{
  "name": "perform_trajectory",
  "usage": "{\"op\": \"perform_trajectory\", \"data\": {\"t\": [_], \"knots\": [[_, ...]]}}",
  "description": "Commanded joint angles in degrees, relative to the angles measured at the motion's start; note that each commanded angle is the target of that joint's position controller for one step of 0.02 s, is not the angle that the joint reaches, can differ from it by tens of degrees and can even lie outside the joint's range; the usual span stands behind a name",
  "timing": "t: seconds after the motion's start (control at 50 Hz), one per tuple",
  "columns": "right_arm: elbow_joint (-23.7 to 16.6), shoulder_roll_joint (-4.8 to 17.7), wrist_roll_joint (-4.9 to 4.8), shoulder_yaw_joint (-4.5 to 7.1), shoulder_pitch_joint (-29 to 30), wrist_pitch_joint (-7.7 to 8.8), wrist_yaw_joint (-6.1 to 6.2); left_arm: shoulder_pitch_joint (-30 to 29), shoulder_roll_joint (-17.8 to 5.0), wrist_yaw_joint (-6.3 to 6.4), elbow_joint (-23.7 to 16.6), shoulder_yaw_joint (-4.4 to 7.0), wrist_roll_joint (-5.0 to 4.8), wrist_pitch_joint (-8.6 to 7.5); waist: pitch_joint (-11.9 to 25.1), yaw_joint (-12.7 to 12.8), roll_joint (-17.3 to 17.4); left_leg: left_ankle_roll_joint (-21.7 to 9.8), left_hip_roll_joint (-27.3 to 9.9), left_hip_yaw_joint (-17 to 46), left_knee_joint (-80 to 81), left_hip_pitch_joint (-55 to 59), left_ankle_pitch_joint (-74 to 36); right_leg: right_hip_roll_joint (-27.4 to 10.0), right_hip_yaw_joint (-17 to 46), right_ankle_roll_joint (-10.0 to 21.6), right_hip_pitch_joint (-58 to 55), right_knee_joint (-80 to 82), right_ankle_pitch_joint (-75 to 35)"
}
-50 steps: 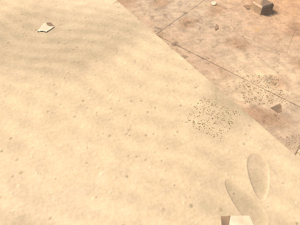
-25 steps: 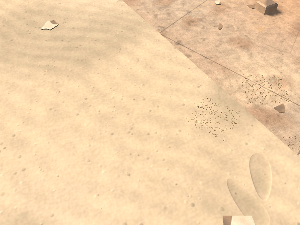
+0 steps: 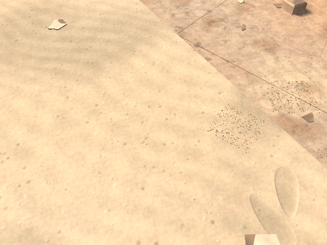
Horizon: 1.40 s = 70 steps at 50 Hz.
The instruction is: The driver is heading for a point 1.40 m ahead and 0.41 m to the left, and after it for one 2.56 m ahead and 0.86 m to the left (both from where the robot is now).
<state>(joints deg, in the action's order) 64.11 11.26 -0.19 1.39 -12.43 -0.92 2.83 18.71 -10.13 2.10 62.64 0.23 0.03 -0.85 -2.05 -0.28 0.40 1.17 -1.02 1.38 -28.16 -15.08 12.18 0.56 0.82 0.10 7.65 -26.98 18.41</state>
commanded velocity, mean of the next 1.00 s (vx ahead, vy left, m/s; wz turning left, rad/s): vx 0.16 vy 0.00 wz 0.00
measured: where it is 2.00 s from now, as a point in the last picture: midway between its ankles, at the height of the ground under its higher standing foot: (171, 192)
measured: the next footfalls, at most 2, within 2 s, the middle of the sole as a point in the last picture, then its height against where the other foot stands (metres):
right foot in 1.18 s outside the picture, level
left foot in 1.74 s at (143, 186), level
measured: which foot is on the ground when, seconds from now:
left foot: down 0.00-1.00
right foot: down 0.00-0.72, up 0.74-1.00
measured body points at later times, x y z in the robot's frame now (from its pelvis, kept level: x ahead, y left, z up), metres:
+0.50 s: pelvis +0.00 +0.00 +0.00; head +0.01 +0.00 +0.45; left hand -0.03 +0.23 -0.16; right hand +0.01 -0.24 -0.16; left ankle +0.03 +0.13 -0.74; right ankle -0.04 -0.12 -0.74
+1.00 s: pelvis +0.15 +0.04 +0.01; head +0.17 +0.05 +0.46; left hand +0.31 +0.28 -0.12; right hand +0.05 -0.19 -0.13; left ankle +0.05 +0.13 -0.74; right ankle +0.27 -0.12 -0.68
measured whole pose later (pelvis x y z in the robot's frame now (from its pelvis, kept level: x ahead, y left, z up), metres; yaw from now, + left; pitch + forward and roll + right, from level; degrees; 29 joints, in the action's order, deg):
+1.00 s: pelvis +0.15 +0.04 +0.01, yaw +0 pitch +1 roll +0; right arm 62.5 9.3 0.2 0.7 -28.9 4.8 0.5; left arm 7.2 -14.1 -0.8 52.6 3.3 -1.5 -5.3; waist 0.5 -3.9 -1.8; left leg -2.7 2.3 -2.7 -11.3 3.0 15.8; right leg -5.9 -0.7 2.0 37.5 -49.6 5.4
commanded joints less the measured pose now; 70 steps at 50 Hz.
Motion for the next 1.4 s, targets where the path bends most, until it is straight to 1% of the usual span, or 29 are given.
{"op": "perform_trajectory", "data": {"t": [0.02,0.46,0.48,0.52,0.56,0.6,0.62,0.66,0.7,0.72,0.74,0.76,0.78,0.8,0.82,0.86,0.9,0.96,1.08,1.14,1.18,1.2,1.22,1.24,1.26,1.28,1.3,1.34,1.4], "knots": [[-1.2,5.5,-0.01,0.79,-2.4,0.3,0.17,4.8,-5.0,0.16,-0.4,0.81,-0.02,-0.22,-1.4,0.0,-0.3,-1.7,-0.5,0.2,3.2,5.1,-7.6,-1.2,0.8,0.7,7.5,6.1,-7.4],[-1.4,4.5,-0.12,0.73,-4.2,0.44,0.24,6.9,-3.9,0.29,-0.2,0.86,-0.14,-0.29,-1.9,0.1,-0.4,-1.9,-0.4,0.2,2.8,4.7,-7.6,-1.2,0.5,0.6,7.9,5.8,-7.2],[-0.8,3.8,-0.08,0.57,-5.1,0.39,0.26,8.1,-3.3,0.35,0.4,0.77,-0.16,-0.21,-0.5,0.1,-0.7,-1.9,0.4,-0.6,2.7,5.4,-1.9,-0.7,0.0,0.8,7.4,6.2,-1.4],[-0.8,4.4,-0.63,0.98,-5.4,0.41,0.38,7.8,-5.4,0.73,-0.1,1.52,-0.8,0.05,-3.2,0.3,-2.6,-2.6,3.1,-3.2,-0.6,1.2,17.1,-1.0,1.6,3.3,9.8,6.8,17.0],[-2.3,3.9,-0.69,0.96,-2.8,1.65,0.02,9.1,-7.3,0.85,-1.0,2.18,-1.39,-0.52,-7.8,1.8,-4.9,-3.5,3.1,-3.3,-4.7,-6.4,22.4,-5.8,8.8,7.0,11.3,10.4,28.5],[-4.1,1.7,-1.06,0.51,-0.3,3.89,-1.12,10.6,-11.0,0.54,-1.2,3.59,-1.96,-1.74,-9.9,2.8,-11.3,-3.5,2.3,-5.1,-15.5,-12.9,12.4,-15.6,21.9,12.2,7.6,16.7,30.7],[-4.9,2.1,-1.23,0.57,0.8,4.84,-1.69,9.7,-11.0,0.42,-1.8,3.79,-1.87,-2.16,-11.0,2.6,-10.9,-4.5,0.3,-3.5,-18.5,-14.8,12.1,-18.4,25.2,13.8,8.0,18.1,28.6],[-5.3,2.1,-2.04,0.68,-1.0,6.31,-2.49,6.1,-9.7,-0.12,-3.3,3.51,-1.95,-2.77,-11.5,0.0,-9.9,-6.2,-1.0,-3.3,-11.6,-11.6,14.6,-17.2,21.6,12.2,8.1,15.7,20.7],[-1.0,3.2,-1.86,1.86,-11.2,6.76,-2.71,2.8,-9.2,-0.56,-4.6,3.37,-2.22,-2.54,-7.4,-4.2,-6.5,-5.6,2.9,-6.3,-0.5,7.9,5.7,-9.9,11.4,8.0,14.9,7.6,10.4],[0.9,6.3,-1.44,3.19,-19.2,6.76,-2.69,0.3,-8.4,-0.72,-5.9,2.99,-1.9,-3.07,-4.1,-7.5,0.1,-7.0,-1.9,2.9,3.9,17.3,5.7,-5.3,5.1,5.5,20.1,-6.4,-1.0],[1.7,14.1,-1.67,5.11,-27.7,6.98,-2.94,0.3,-4.2,-0.55,-8.0,1.99,-1.66,-4.12,0.8,-9.3,17.0,-14.2,-15.3,27.4,14.3,26.8,11.3,2.2,-3.5,1.6,30.9,-27.6,2.7],[1.4,11.4,-0.36,3.79,-27.1,7.74,-3.31,-0.1,-3.8,-0.69,-8.8,1.86,-2.43,-5.26,1.6,-7.4,15.3,-18.6,-22.2,43.2,19.8,25.3,15.4,2.0,3.5,2.2,36.6,-41.5,11.7],[-0.4,8.1,-0.35,2.64,-20.5,8.31,-3.22,-0.9,-5.1,-1.21,-9.2,2.14,-3.28,-5.9,-3.4,-4.3,8.1,-17.5,-22.2,37.8,18.8,21.9,14.5,-1.8,5.7,4.0,40.7,-47.7,8.2],[-2.1,6.1,-0.33,1.94,-16.0,8.42,-3.44,-1.4,-5.4,-1.69,-9.0,2.21,-3.11,-6.29,-4.4,-2.9,4.6,-15.5,-19.0,29.2,18.8,19.5,12.0,-4.4,5.2,5.2,40.7,-47.9,2.6],[-3.0,5.7,-0.27,1.5,-13.5,8.19,-3.75,-2.1,-6.2,-1.8,-9.0,2.76,-2.5,-6.6,-5.0,-1.8,2.5,-13.7,-16.4,22.5,19.5,18.0,7.1,-6.2,4.3,5.7,40.2,-44.6,-2.1],[-2.9,3.3,0.05,0.53,-14.6,7.31,-3.68,-3.4,-7.9,-2.33,-9.0,3.96,-1.78,-6.21,-4.2,-1.4,3.8,-10.8,-11.8,12.3,20.0,17.0,-5.2,-7.6,1.8,5.1,36.5,-38.9,-6.6],[-2.5,4.3,0.18,0.45,-17.5,6.64,-2.94,-5.2,-5.4,-2.9,-9.5,3.66,-1.67,-5.34,-3.9,-1.5,3.9,-11.1,-10.8,8.2,20.2,16.8,-12.7,-7.5,-0.4,3.5,36.6,-35.2,-8.4],[-3.7,7.0,0.49,0.72,-17.2,6.08,-1.83,-14.8,-3.5,-3.02,-13.5,2.64,-1.37,-4.95,-6.1,-2.6,2.8,-11.8,-10.6,5.3,22.2,13.2,-14.2,-6.9,-1.8,1.3,36.5,-22.2,-13.5],[-3.7,8.9,-0.77,1.65,-19.7,6.03,-1.33,-25.1,-5.4,-4.4,-17.7,2.11,-1.95,-5.32,-8.1,-3.4,4.4,-11.2,-12.5,2.2,23.1,14.6,-15.0,-4.0,-3.0,2.8,29.8,-6.6,-19.8],[-4.3,10.4,-0.43,2.41,-17.9,5.4,-1.37,-21.2,-8.6,-4.89,-17.6,3.41,-1.85,-5.83,-3.0,0.7,6.1,-9.4,-13.8,0.4,14.5,20.5,-35.6,-1.2,-4.2,5.6,21.5,-4.7,-16.2],[-5.3,10.3,0.23,2.29,-16.0,4.54,-1.57,-4.4,-13.0,-4.3,-12.7,5.96,-2.1,-5.52,7.5,9.3,7.0,-6.7,-10.3,-2.7,-6.1,15.3,-47.9,1.5,-5.4,8.6,-0.8,-5.2,-14.8],[-7.0,7.9,1.11,1.26,-16.4,4.62,-1.8,5.7,-17.8,-3.61,-10.7,7.16,-1.34,-5.12,15.6,11.7,-0.6,-4.9,-6.3,-4.3,-25.8,0.9,-28.0,-10.8,9.8,12.4,-18.7,-5.4,-10.4],[-6.7,-1.8,-0.03,-1.12,-24.6,6.02,-2.64,8.5,-19.7,-4.33,-9.4,7.17,-0.34,-5.16,25.8,6.1,-16.9,-2.3,5.0,1.0,-45.2,-17.3,17.8,-23.8,40.9,21.7,-33.5,5.8,5.6],[-7.2,4.5,-1.79,0.29,-18.8,7.75,-2.81,5.2,-14.1,-4.45,-9.6,5.64,-0.71,-5.46,20.4,7.5,-11.6,-3.9,2.5,7.6,-51.8,-23.3,18.8,-21.5,43.8,18.3,-29.0,11.7,8.3],[-9.7,7.8,-3.06,1.25,-12.5,8.63,-2.8,-0.6,-11.7,-4.35,-10.4,4.88,-0.96,-5.76,11.2,5.9,-9.0,-5.0,-0.4,5.5,-52.3,-26.8,14.0,-20.1,33.9,15.7,-20.3,12.1,2.8],[-10.4,8.5,-2.64,1.43,-9.2,8.95,-2.23,-6.2,-10.3,-4.46,-11.7,4.28,-0.76,-6.08,7.5,3.8,-2.3,-5.2,-3.6,4.4,-49.5,-23.6,8.2,-18.4,26.1,14.4,-10.7,13.2,-6.5],[-10.4,8.2,-1.67,2.07,-8.4,8.58,-1.78,-8.7,-9.0,-4.72,-11.9,3.97,-0.11,-6.36,5.3,1.8,-0.8,-5.1,-5.6,3.9,-46.4,-20.4,5.2,-16.4,20.1,13.7,-3.4,14.4,-12.5],[-9.9,5.9,-1.34,2.29,-11.3,6.91,-1.67,-8.9,-7.1,-4.94,-10.6,3.42,0.37,-6.59,4.4,-1.2,-3.2,-5.1,-7.7,4.0,-42.3,-15.1,3.3,-13.4,14.0,13.5,2.7,17.5,-14.1],[-11.6,5.8,-0.94,2.69,-7.3,5.61,-1.46,-6.1,-9.3,-3.95,-8.9,3.7,0.09,-6.74,0.5,-1.6,-3.3,-3.7,-8.8,2.6,-35.8,-18.7,0.2,-12.8,9.7,14.6,6.2,21.1,-15.2]]}}
Velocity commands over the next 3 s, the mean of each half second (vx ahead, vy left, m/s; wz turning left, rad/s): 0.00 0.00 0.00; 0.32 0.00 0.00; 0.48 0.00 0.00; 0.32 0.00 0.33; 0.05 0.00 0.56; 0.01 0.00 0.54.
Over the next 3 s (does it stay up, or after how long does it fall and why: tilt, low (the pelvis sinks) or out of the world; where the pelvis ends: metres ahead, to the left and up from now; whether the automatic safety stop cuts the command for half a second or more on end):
stays up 0.73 0.06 0.01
